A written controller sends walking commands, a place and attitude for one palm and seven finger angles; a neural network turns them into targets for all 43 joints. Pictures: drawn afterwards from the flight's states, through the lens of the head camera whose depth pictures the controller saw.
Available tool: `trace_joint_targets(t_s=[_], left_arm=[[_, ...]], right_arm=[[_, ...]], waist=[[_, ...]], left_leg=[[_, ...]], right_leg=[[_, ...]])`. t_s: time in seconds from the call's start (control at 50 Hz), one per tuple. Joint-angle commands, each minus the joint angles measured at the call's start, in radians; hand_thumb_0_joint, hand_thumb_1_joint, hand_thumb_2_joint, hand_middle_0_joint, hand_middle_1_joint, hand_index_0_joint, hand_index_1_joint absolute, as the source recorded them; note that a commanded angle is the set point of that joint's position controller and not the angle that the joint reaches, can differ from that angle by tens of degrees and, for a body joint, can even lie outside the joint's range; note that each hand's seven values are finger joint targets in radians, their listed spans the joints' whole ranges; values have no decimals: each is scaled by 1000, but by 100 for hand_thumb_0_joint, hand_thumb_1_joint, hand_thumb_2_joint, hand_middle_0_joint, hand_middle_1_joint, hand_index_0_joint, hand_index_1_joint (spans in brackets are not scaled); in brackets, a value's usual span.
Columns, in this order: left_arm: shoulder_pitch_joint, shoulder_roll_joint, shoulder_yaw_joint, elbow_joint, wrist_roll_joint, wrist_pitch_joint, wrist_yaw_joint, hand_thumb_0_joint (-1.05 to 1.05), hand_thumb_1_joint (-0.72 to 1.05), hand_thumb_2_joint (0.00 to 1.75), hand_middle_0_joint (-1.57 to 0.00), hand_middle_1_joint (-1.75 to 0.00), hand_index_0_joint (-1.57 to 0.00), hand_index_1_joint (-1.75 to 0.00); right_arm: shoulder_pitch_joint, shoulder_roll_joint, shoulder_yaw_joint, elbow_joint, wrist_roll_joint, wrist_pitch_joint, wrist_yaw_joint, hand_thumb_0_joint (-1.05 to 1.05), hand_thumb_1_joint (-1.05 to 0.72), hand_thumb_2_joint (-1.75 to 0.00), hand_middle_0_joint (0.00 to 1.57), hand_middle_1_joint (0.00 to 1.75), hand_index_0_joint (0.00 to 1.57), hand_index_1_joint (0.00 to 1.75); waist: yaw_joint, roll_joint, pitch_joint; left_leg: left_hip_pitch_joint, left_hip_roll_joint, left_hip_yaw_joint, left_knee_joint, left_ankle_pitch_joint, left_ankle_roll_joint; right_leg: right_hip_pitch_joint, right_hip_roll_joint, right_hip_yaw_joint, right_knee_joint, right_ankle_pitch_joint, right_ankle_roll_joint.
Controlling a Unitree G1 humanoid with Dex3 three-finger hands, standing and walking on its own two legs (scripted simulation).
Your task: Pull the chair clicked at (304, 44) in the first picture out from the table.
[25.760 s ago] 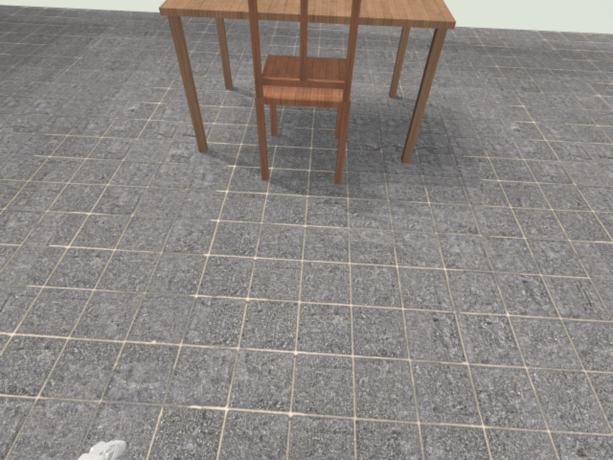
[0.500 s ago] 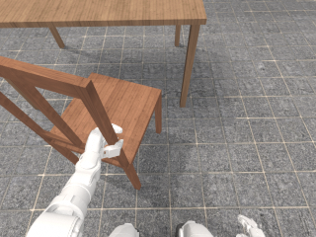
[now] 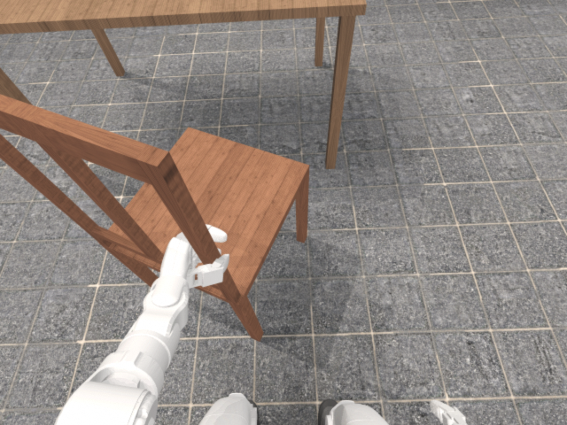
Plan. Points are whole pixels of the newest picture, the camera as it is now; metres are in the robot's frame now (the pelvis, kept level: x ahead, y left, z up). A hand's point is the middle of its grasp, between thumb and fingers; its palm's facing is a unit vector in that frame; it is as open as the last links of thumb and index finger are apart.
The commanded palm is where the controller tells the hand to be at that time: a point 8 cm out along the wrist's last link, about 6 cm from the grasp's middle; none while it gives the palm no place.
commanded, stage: step backward, pulling the chair out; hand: left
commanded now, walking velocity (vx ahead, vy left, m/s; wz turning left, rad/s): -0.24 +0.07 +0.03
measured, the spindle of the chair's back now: (115, 211) +0.44 +0.32 -0.04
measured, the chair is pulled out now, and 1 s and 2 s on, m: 0.46 0.57 0.57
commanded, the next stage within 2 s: stop walking, hand still on the chair in 0.06 s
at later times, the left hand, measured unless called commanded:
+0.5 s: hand (206, 336) +0.23 +0.13 -0.06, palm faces -0.05 -0.99 -0.16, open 6.2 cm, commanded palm +0.23 +0.18 -0.05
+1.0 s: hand (205, 338) +0.23 +0.13 -0.07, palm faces -0.13 -0.98 -0.18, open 6.4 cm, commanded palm +0.22 +0.19 -0.05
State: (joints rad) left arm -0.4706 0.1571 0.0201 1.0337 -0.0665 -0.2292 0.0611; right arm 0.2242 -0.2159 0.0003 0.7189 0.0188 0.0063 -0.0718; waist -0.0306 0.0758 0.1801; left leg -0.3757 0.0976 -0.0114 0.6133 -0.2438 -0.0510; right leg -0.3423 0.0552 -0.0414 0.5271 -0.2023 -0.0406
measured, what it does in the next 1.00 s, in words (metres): steps on the spot: left foot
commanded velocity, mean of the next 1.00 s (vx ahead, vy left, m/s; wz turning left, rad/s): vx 0.03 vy -0.01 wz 0.00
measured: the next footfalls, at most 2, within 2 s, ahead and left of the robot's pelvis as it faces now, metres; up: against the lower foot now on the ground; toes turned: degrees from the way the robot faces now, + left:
left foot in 0.22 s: -0.03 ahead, +0.17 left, +0.00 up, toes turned +2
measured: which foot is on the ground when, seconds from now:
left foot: down 0.00-0.00, up 0.02-0.20, down 0.22-1.00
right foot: down 0.00-1.00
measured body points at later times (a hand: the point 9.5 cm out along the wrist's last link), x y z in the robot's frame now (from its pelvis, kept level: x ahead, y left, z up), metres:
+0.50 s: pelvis -0.06 +0.02 +0.00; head -0.04 +0.00 +0.45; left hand +0.23 +0.18 -0.05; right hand +0.02 -0.21 -0.13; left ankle -0.07 +0.17 -0.73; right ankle +0.04 -0.09 -0.73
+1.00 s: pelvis -0.02 +0.03 +0.01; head +0.01 +0.02 +0.45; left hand +0.24 +0.19 -0.05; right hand +0.11 -0.21 -0.11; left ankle -0.07 +0.17 -0.73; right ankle +0.04 -0.09 -0.73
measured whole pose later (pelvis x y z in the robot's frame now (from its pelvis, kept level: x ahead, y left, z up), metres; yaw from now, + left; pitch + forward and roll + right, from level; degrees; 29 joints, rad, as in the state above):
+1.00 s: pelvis -0.02 +0.03 +0.01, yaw +0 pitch -1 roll +0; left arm -0.07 0.11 -0.14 0.71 0.02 -0.18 0.07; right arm 0.22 -0.22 0.01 0.66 0.02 -0.02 -0.10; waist -0.02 0.02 0.07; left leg -0.12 0.03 0.02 0.48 -0.34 -0.03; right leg -0.32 -0.02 0.01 0.50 -0.16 0.01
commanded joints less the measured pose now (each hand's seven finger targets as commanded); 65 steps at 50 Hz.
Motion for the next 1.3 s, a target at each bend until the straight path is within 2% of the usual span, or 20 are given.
trace_joint_targets(t_s=[0.0, 0.02, 0.06, 0.12, 0.18, 0.22, 0.28, 0.34, 0.42, 0.46, 0.52, 0.62, 0.68, 0.8, 0.88, 0.92, 1.2, 1.22, 1.24, 1.28], left_arm=[[-270, 177, 36, -79, 44, -29, 23, 0, 90, 90, -50, -145, -50, -145], [-252, 182, 42, -55, 44, -22, 25, 0, 90, 90, -50, -145, -50, -145], [-251, 148, 28, -72, 46, -16, 28, 0, 90, 90, -50, -145, -50, -145], [-230, 155, 36, -72, 36, -6, 37, 0, 90, 90, -50, -145, -50, -145], [-292, 121, -3, -306, 19, -13, 37, 0, 90, 90, -50, -145, -50, -145], [-269, 76, -32, -318, 18, 4, 28, 0, 90, 90, -50, -145, -50, -145], [-267, 19, -78, -336, 26, 28, 15, 0, 90, 90, -50, -145, -50, -145], [-207, 59, -46, -329, 33, 40, 21, 0, 90, 90, -50, -145, -50, -145], [-141, 48, -69, -311, 44, 41, 15, 0, 90, 90, -50, -145, -50, -145], [-103, 58, -55, -311, 46, 33, 21, 0, 90, 90, -50, -145, -50, -145], [-52, 74, -39, -328, 49, 18, 20, 0, 90, 90, -50, -145, -50, -145], [50, 66, -41, -314, 59, -1, 22, 0, 90, 90, -50, -145, -50, -145], [70, 44, -53, -344, 59, -14, 28, 0, 90, 90, -50, -145, -50, -145], [130, 30, -79, -448, 63, -21, 31, 0, 90, 90, -50, -145, -50, -145], [183, 26, -92, -495, 62, -13, 29, 0, 90, 90, -50, -145, -50, -145], [186, 28, -100, -526, 61, -10, 28, 0, 90, 90, -50, -145, -50, -145], [263, 41, -80, -623, 64, 8, 43, 0, 90, 90, -50, -145, -50, -145], [365, -39, -171, -478, 50, 57, 21, 0, 78, 84, -50, -145, -50, -145], [264, -8, -113, -574, 22, 36, 13, 0, 66, 78, -50, -145, -50, -145], [215, 69, -60, -688, 30, 4, 1, 0, 42, 67, -50, -145, -50, -145]], right_arm=[[12, -156, -73, -91, 22, -40, -31, 0, -90, -90, 20, 30, 20, 30], [4, -160, -71, -88, 19, -45, -30, 0, -90, -90, 20, 30, 20, 30], [10, -130, -40, -76, 12, -47, -31, 0, -90, -90, 20, 30, 20, 30], [20, -147, -35, -75, 15, -48, -44, 0, -90, -90, 20, 30, 20, 30], [26, -135, -27, -119, 4, -48, -57, 0, -90, -90, 20, 30, 20, 30], [27, -170, -38, -150, 2, -43, -60, 0, -90, -90, 20, 30, 20, 30], [-19, -119, -9, -171, 8, -39, -47, 0, -90, -90, 20, 30, 20, 30], [30, -151, -33, -160, 10, -36, -39, 0, -90, -90, 20, 30, 20, 30], [15, -137, -30, -153, 7, -45, -31, 0, -90, -90, 20, 30, 20, 30], [26, -126, -27, -140, 1, -51, -29, 0, -90, -90, 20, 30, 20, 30], [30, -117, -30, -125, -6, -62, -31, 0, -90, -90, 20, 30, 20, 30], [27, -105, -29, -111, -7, -77, -30, 0, -90, -90, 20, 30, 20, 30], [21, -105, -30, -126, -4, -79, -29, 0, -90, -90, 20, 30, 20, 30], [-3, -111, -36, -154, 2, -77, -34, 0, -90, -90, 20, 30, 20, 30], [-11, -115, -37, -169, 0, -66, -38, 0, -90, -90, 20, 30, 20, 30], [-16, -119, -35, -173, 1, -62, -38, 0, -90, -90, 20, 30, 20, 30], [-37, -103, -28, -202, -8, -38, -34, 0, -90, -90, 20, 30, 20, 30], [-25, -144, -38, -189, 42, -45, 2, 0, -90, -90, 20, 30, 20, 30], [-23, -132, -31, -199, 44, -59, 24, 0, -90, -90, 20, 30, 20, 30], [-37, -131, -46, -209, 31, -94, 33, 0, -90, -90, 20, 30, 20, 30]], waist=[[30, -236, -504], [39, -166, -490], [21, -135, -486], [19, -185, -479], [-5, -164, -490], [9, 18, -439], [23, 139, -372], [5, -14, -398], [5, -8, -286], [9, -64, -267], [5, -175, -244], [13, -159, -229], [16, -184, -271], [17, -115, -360], [15, -114, -372], [11, -72, -366], [21, -89, -350], [-44, -177, -372], [-32, -249, -343], [-28, -179, -419]], left_leg=[[-34, -52, -68, 312, -282, 12], [-40, -48, -92, 338, -290, 16], [-31, -40, -90, 258, -244, 19], [39, -45, -48, 72, -193, 20], [205, -23, -13, -210, -12, 58], [234, 98, -139, -244, 119, 126], [44, 112, -127, -300, -80, 146], [74, 53, -71, -250, -160, 119], [30, -6, -29, -239, -392, 112], [38, -13, -38, -223, -369, 110], [79, -55, 2, -166, -230, 90], [148, -51, 2, -190, -189, 85], [149, -35, -7, -208, -106, 84], [203, -2, -5, -207, 148, 67], [216, 8, -6, -201, 234, 58], [212, 5, -4, -207, 249, 53], [184, -3, -2, -217, 154, 58], [52, -64, 49, -175, 133, 43], [-20, -67, 46, -142, 89, 52], [-46, -87, 51, -116, 50, 57]], right_leg=[[295, -393, 296, -126, 596, -76], [252, -403, 308, -132, 492, -101], [273, -378, 245, -96, 481, -109], [260, -345, 211, -95, 405, -78], [224, -260, 151, -77, 145, -1], [118, -110, 60, 17, 8, 59], [208, -86, 24, 87, -152, 57], [250, -73, 37, 11, -102, 58], [143, -82, 84, -68, -299, 40], [119, -95, 126, -106, -334, 27], [110, -148, 200, -203, -315, 13], [45, -159, 193, -244, -327, 20], [131, -156, 176, -202, -177, 20], [234, -148, 123, -76, 226, 10], [253, -151, 104, -40, 351, 9], [254, -152, 100, -35, 372, 6], [260, -151, 109, -58, 289, 9], [193, -118, 5, -6, 247, 25], [152, -115, 12, 3, 211, 29], [150, -113, 36, 23, 160, 32]])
